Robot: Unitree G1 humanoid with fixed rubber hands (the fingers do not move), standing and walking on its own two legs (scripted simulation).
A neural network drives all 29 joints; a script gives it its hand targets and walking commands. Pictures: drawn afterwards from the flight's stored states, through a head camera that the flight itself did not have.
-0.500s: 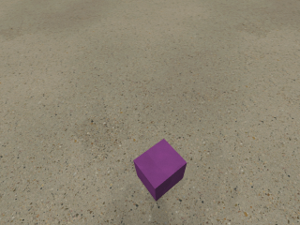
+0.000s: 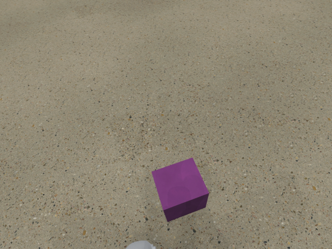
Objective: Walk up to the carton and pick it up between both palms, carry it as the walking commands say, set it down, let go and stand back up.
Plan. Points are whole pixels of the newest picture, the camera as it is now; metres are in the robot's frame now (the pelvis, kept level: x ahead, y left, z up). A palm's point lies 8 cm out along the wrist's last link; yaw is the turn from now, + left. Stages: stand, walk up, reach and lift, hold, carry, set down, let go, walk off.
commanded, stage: walk up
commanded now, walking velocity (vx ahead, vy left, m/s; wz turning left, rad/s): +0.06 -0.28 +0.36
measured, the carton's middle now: (179, 190) +0.46 -0.02 -0.64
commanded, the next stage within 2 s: none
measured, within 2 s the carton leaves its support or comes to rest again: neither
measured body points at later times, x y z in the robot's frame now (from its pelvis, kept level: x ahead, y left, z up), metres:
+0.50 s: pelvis +0.04 -0.14 -0.01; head +0.06 -0.16 +0.43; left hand +0.06 +0.09 -0.16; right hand +0.09 -0.38 -0.18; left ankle -0.03 +0.03 -0.69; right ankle +0.03 -0.23 -0.73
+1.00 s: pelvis +0.04 -0.12 +0.00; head +0.06 -0.12 +0.45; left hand +0.05 +0.10 -0.15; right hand +0.11 -0.36 -0.15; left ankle -0.01 +0.01 -0.73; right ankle +0.03 -0.23 -0.73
